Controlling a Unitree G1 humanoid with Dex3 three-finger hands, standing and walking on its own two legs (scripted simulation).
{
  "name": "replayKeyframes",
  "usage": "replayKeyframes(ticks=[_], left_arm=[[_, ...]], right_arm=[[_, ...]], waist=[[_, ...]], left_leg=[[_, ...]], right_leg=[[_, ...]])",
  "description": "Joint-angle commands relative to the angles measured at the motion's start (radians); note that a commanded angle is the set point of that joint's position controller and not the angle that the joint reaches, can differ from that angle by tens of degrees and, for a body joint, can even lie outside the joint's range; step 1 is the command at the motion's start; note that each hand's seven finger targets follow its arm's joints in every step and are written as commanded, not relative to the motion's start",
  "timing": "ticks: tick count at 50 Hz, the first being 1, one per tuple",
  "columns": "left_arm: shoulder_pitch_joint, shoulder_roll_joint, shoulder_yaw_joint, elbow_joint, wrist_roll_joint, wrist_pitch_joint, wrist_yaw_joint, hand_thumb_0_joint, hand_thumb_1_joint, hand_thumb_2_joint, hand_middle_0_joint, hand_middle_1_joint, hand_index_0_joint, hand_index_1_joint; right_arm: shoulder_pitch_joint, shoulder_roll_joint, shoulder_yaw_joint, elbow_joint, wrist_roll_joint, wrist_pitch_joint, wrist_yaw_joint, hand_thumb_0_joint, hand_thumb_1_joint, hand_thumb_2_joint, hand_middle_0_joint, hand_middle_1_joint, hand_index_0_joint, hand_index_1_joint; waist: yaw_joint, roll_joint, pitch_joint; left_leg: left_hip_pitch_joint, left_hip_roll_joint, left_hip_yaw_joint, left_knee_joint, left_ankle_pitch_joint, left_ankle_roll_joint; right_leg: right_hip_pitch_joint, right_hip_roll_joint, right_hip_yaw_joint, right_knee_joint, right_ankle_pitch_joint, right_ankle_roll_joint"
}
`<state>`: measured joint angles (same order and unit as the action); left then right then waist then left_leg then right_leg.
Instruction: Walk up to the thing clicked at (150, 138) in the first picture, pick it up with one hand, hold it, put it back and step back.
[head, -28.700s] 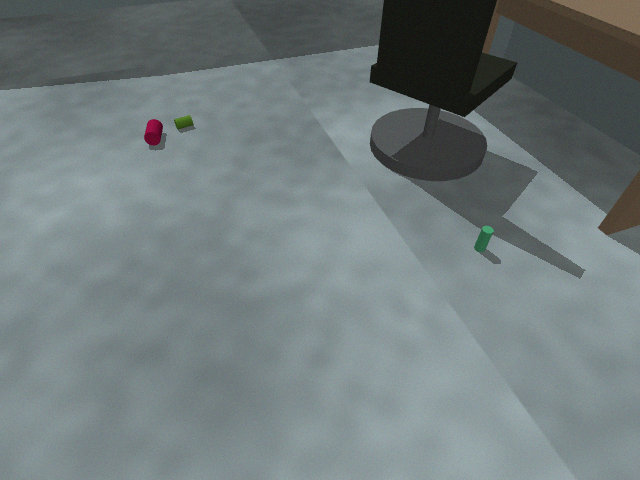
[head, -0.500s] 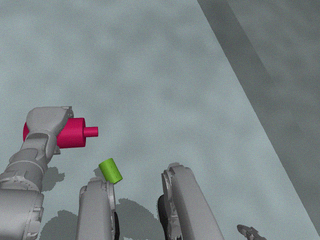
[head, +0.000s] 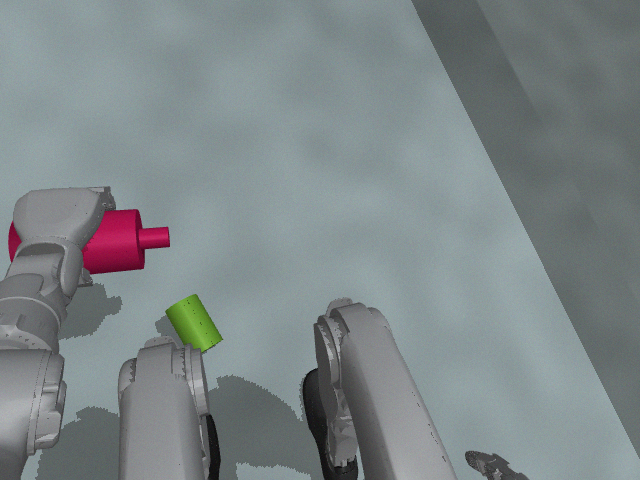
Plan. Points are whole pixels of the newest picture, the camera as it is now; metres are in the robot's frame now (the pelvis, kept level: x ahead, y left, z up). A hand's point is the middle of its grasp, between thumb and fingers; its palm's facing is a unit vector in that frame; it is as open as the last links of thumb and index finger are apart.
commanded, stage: crouch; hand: left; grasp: from above
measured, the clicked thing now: (99, 242) +0.46 +0.21 -0.21
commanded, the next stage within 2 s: lower in 0.32 s
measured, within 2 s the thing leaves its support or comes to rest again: neither
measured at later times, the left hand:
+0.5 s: hand (84, 246) +0.46 +0.23 -0.22, palm faces -0.47 +0.01 -0.88, open 11.0 cm
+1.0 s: hand (99, 251) +0.47 +0.23 -0.28, palm faces -0.47 +0.00 -0.88, open 11.0 cm
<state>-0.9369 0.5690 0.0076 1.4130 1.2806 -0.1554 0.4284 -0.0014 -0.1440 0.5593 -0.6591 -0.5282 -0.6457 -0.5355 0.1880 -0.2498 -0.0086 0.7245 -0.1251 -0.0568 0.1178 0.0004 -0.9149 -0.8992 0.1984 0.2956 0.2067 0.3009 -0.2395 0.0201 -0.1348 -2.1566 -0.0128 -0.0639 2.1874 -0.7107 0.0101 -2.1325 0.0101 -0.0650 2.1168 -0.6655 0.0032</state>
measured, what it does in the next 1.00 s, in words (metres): lowers itself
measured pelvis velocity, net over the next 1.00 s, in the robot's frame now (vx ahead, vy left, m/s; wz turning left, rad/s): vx -0.01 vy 0.00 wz -0.06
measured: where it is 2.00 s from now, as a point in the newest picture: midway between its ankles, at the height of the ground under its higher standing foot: (270, 471)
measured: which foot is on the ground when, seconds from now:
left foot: down 0.00-1.00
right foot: down 0.00-1.00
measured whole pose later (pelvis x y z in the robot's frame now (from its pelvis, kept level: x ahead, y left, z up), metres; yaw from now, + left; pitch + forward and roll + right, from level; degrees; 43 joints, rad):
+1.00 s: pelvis -0.01 +0.00 -0.07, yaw -4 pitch +35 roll -8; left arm -1.02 0.72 0.06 1.57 1.32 -0.19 0.51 0.00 -0.12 0.50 -0.69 -0.46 -0.67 -0.47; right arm 0.17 -0.28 0.10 0.74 -0.18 -0.11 0.17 0.00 -0.91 -0.89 0.20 0.30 0.21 0.30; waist -0.31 -0.02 -0.01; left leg -2.33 -0.01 -0.12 2.44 -0.72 0.01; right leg -2.30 0.02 -0.12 2.32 -0.65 0.00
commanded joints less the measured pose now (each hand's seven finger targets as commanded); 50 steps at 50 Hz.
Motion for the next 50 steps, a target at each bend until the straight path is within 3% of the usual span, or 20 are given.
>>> replayKeyframes(ticks=[1,4,6,7,11,14,22,24,30,32,37,38,39,40,42,44,45,46,48,50], left_arm=[[-0.372,0.213,0.029,-0.123,-0.017,-0.011,0.049,0.0,0.626,0.926,-1.034,-0.688,-1.019,-0.705],[-0.426,0.268,0.051,-0.163,-0.008,-0.02,0.053,0.0,0.669,0.936,-1.058,-0.7,-1.045,-0.714],[-0.398,0.229,0.028,-0.107,-0.009,-0.019,0.049,0.0,0.689,0.948,-1.078,-0.683,-1.06,-0.703],[-0.413,0.237,0.03,-0.099,-0.008,-0.023,0.048,0.0,0.668,0.942,-1.06,-0.695,-1.044,-0.712],[-0.412,0.285,0.048,-0.075,-0.006,-0.027,0.056,0.0,0.689,0.943,-1.076,-0.691,-1.059,-0.709],[-0.437,0.259,0.029,-0.069,0.001,-0.031,0.057,0.0,0.692,0.902,-1.078,-0.671,-1.064,-0.686],[-0.417,0.282,0.03,-0.04,-0.003,-0.025,0.059,0.0,0.648,0.92,-1.093,-0.604,-1.057,-0.642],[-0.425,0.279,0.022,-0.026,0.0,-0.025,0.056,0.0,0.651,0.931,-1.1,-0.601,-1.062,-0.641],[-0.468,0.311,0.033,-0.047,0.0,-0.046,0.066,0.0,0.663,0.856,-1.086,-0.592,-1.062,-0.618],[-0.414,0.295,0.026,0.019,0.014,-0.043,0.069,0.0,0.64,0.866,-1.074,-0.598,-1.047,-0.626],[-0.461,0.36,0.07,-0.048,0.029,-0.055,0.097,0.0,0.66,0.881,-1.073,-0.633,-1.051,-0.656],[-0.404,0.311,0.044,0.027,0.032,-0.045,0.098,0.0,0.656,0.882,-1.077,-0.625,-1.053,-0.651],[-0.458,0.339,0.06,-0.035,0.024,-0.053,0.104,0.0,0.66,0.863,-1.065,-0.636,-1.047,-0.655],[-0.45,0.365,0.074,-0.037,0.03,-0.052,0.111,0.0,0.661,0.881,-1.069,-0.639,-1.048,-0.661],[-0.421,0.34,0.053,-0.003,0.027,-0.046,0.111,0.0,0.658,0.881,-1.067,-0.645,-1.046,-0.667],[-0.418,0.325,0.039,0.016,0.024,-0.038,0.111,0.0,0.654,0.893,-1.06,-0.622,-1.038,-0.645],[-0.437,0.339,0.048,0.036,0.018,-0.037,0.118,0.0,0.627,0.882,-1.05,-0.6,-1.025,-0.626],[-0.438,0.382,0.075,-0.018,0.021,-0.041,0.124,0.0,0.644,0.896,-1.062,-0.595,-1.035,-0.624],[-0.395,0.346,0.055,0.044,0.023,-0.037,0.123,0.0,0.642,0.867,-1.06,-0.59,-1.037,-0.615],[-0.436,0.395,0.086,0.024,0.03,-0.051,0.131,0.0,0.647,0.887,-1.056,-0.605,-1.033,-0.629]], right_arm=[[0.207,-0.22,-0.066,-0.007,0.001,-0.013,-0.006,0.0,-0.915,-0.906,0.199,0.3,0.199,0.3],[0.222,-0.231,-0.065,0.005,-0.002,-0.014,-0.005,0.0,-0.914,-0.906,0.2,0.3,0.199,0.3],[0.212,-0.232,-0.06,0.006,-0.001,-0.015,-0.003,0.0,-0.913,-0.906,0.199,0.3,0.199,0.3],[0.218,-0.236,-0.054,0.008,-0.005,-0.016,-0.002,0.0,-0.914,-0.906,0.199,0.3,0.199,0.3],[0.216,-0.243,-0.045,0.013,-0.007,-0.016,-0.006,0.0,-0.912,-0.905,0.2,0.3,0.199,0.3],[0.218,-0.245,-0.039,0.017,-0.01,-0.021,-0.004,0.0,-0.914,-0.906,0.199,0.3,0.199,0.3],[0.214,-0.257,-0.022,0.017,-0.012,-0.023,-0.001,0.0,-0.912,-0.905,0.2,0.3,0.199,0.3],[0.22,-0.261,-0.017,0.022,-0.015,-0.024,0.0,0.0,-0.911,-0.904,0.2,0.3,0.199,0.3],[0.213,-0.272,-0.003,0.021,-0.024,-0.031,0.008,0.0,-0.909,-0.902,0.2,0.3,0.199,0.3],[0.212,-0.275,0.001,0.02,-0.026,-0.034,0.012,0.0,-0.911,-0.903,0.2,0.3,0.199,0.3],[0.222,-0.288,0.004,0.022,-0.04,-0.042,0.024,0.0,-0.91,-0.903,0.2,0.3,0.199,0.3],[0.21,-0.28,0.01,0.019,-0.043,-0.043,0.027,0.0,-0.91,-0.903,0.2,0.3,0.199,0.3],[0.207,-0.286,0.006,0.019,-0.046,-0.047,0.031,0.0,-0.909,-0.902,0.2,0.3,0.199,0.3],[0.225,-0.294,0.01,0.02,-0.046,-0.048,0.031,0.0,-0.909,-0.902,0.2,0.3,0.199,0.3],[0.205,-0.289,0.012,0.023,-0.046,-0.048,0.037,0.0,-0.91,-0.903,0.2,0.3,0.2,0.3],[0.201,-0.291,0.022,0.012,-0.049,-0.053,0.043,0.0,-0.9,-0.898,0.2,0.3,0.2,0.3],[0.206,-0.297,0.025,0.02,-0.051,-0.057,0.042,0.0,-0.901,-0.899,0.2,0.3,0.2,0.3],[0.211,-0.305,0.02,0.019,-0.049,-0.055,0.041,0.0,-0.898,-0.898,0.2,0.3,0.2,0.3],[0.21,-0.294,0.031,0.024,-0.053,-0.057,0.047,0.0,-0.902,-0.899,0.2,0.3,0.2,0.3],[0.212,-0.311,0.031,0.011,-0.055,-0.061,0.049,0.0,-0.899,-0.898,0.2,0.3,0.2,0.3]], waist=[[-0.015,0.223,-0.687],[-0.013,0.252,-0.723],[-0.021,0.241,-0.692],[-0.037,0.232,-0.672],[-0.02,0.216,-0.682],[-0.042,0.241,-0.643],[-0.034,0.246,-0.637],[-0.059,0.222,-0.618],[-0.063,0.259,-0.608],[-0.068,0.265,-0.58],[-0.07,0.31,-0.617],[-0.073,0.291,-0.588],[-0.085,0.296,-0.591],[-0.072,0.324,-0.61],[-0.067,0.32,-0.6],[-0.086,0.309,-0.579],[-0.094,0.283,-0.574],[-0.076,0.315,-0.616],[-0.081,0.304,-0.583],[-0.108,0.28,-0.577]], left_leg=[[0.482,-0.02,0.041,-0.201,0.223,0.023],[0.491,-0.017,0.044,-0.179,0.235,0.022],[0.477,-0.015,0.034,-0.176,0.222,0.02],[0.448,-0.018,0.038,-0.163,0.208,0.026],[0.411,-0.018,0.046,-0.143,0.185,0.03],[0.425,-0.015,0.028,-0.145,0.168,0.022],[0.384,-0.017,0.04,-0.111,0.194,0.026],[0.368,-0.015,0.036,-0.089,0.201,0.03],[0.348,-0.013,0.027,-0.061,0.193,0.025],[0.353,-0.013,0.024,-0.057,0.192,0.02],[0.36,-0.012,0.021,-0.032,0.225,0.017],[0.352,-0.012,0.022,-0.031,0.21,0.018],[0.341,-0.009,0.022,-0.022,0.203,0.021],[0.357,-0.012,0.023,-0.026,0.214,0.018],[0.341,-0.009,0.019,-0.023,0.197,0.017],[0.327,-0.009,0.019,-0.013,0.195,0.022],[0.31,-0.009,0.016,0.001,0.183,0.025],[0.337,-0.009,0.01,-0.012,0.207,0.02],[0.326,-0.007,0.011,0.007,0.232,0.019],[0.293,-0.006,0.01,0.037,0.247,0.025]], right_leg=[[0.365,0.017,-0.025,-0.199,0.238,-0.042],[0.36,0.018,-0.026,-0.18,0.249,-0.043],[0.316,0.02,-0.035,-0.166,0.231,-0.046],[0.327,0.021,-0.034,-0.17,0.23,-0.042],[0.331,0.022,-0.037,-0.157,0.208,-0.039],[0.278,0.024,-0.053,-0.137,0.19,-0.046],[0.29,0.026,-0.054,-0.112,0.222,-0.043],[0.288,0.029,-0.06,-0.109,0.234,-0.037],[0.259,0.034,-0.075,-0.069,0.224,-0.042],[0.238,0.032,-0.081,-0.057,0.22,-0.043],[0.247,0.034,-0.091,-0.024,0.252,-0.043],[0.236,0.037,-0.093,-0.028,0.24,-0.043],[0.233,0.04,-0.096,-0.029,0.237,-0.041],[0.244,0.035,-0.094,-0.027,0.241,-0.043],[0.232,0.042,-0.099,-0.016,0.228,-0.046],[0.237,0.043,-0.1,-0.021,0.23,-0.041],[0.228,0.042,-0.102,-0.017,0.226,-0.039],[0.244,0.04,-0.103,-0.013,0.237,-0.041],[0.24,0.043,-0.106,0.002,0.265,-0.04],[0.257,0.045,-0.108,0.006,0.291,-0.034]])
